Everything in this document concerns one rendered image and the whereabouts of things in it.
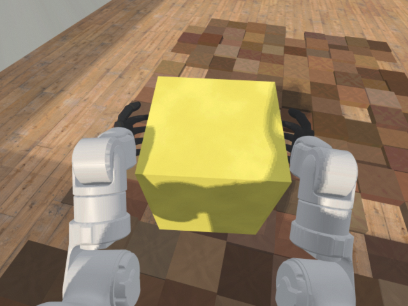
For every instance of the carton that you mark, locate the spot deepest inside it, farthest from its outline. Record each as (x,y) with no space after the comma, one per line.
(213,155)

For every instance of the right robot forearm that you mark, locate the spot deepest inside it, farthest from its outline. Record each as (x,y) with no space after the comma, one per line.
(326,196)

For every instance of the robot right upper arm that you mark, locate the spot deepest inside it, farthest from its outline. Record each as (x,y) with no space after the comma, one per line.
(311,282)

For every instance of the robot right hand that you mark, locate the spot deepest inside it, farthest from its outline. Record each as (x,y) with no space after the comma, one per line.
(303,130)

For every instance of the left robot forearm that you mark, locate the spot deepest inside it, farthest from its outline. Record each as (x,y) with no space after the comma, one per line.
(99,187)

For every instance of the robot left upper arm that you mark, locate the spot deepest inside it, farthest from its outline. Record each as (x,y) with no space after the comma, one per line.
(101,278)

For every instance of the robot left hand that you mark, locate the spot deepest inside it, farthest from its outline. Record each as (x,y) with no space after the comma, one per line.
(125,122)

